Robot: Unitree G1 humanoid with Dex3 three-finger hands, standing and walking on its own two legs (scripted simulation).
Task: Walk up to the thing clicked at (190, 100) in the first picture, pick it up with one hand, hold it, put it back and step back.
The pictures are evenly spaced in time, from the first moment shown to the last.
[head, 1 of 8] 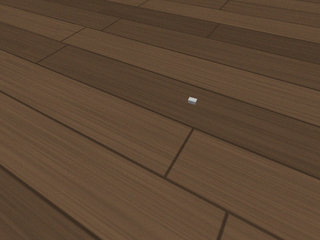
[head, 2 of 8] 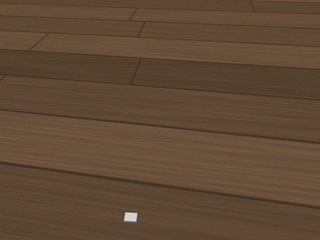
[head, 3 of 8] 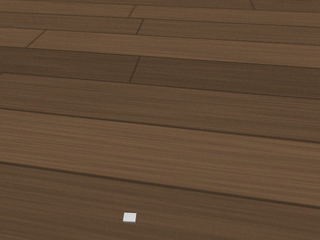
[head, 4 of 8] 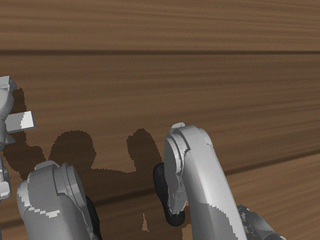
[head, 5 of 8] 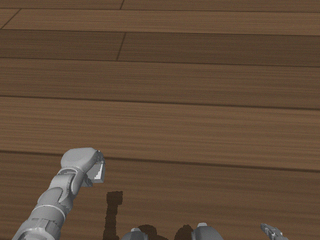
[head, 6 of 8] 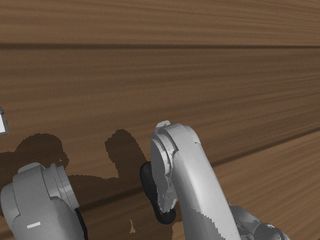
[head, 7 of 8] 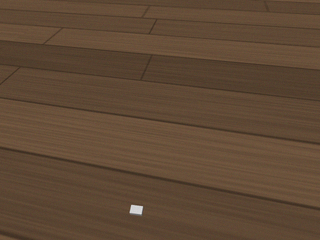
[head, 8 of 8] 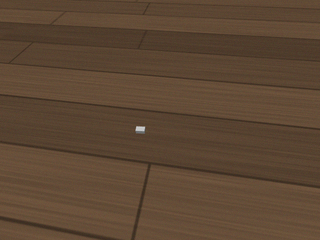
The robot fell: no
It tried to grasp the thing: yes
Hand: left
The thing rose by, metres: 0.69
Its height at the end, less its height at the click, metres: +0.00
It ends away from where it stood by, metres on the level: 0.01
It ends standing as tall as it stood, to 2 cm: yes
